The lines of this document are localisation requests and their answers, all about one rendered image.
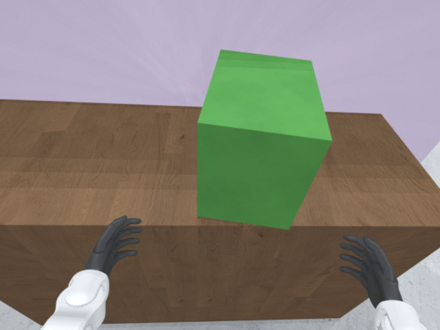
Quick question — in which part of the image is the robot right hand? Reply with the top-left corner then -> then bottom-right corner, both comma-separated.
339,235 -> 403,308

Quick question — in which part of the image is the left robot forearm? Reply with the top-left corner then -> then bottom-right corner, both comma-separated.
41,269 -> 109,330

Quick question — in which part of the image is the robot left hand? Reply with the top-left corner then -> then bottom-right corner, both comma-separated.
84,215 -> 142,277

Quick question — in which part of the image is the carton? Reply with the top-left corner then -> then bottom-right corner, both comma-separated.
197,49 -> 332,230

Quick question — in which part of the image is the right robot forearm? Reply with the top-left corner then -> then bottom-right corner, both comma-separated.
373,300 -> 427,330

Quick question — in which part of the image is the pedestal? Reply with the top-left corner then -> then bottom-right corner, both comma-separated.
0,99 -> 440,326

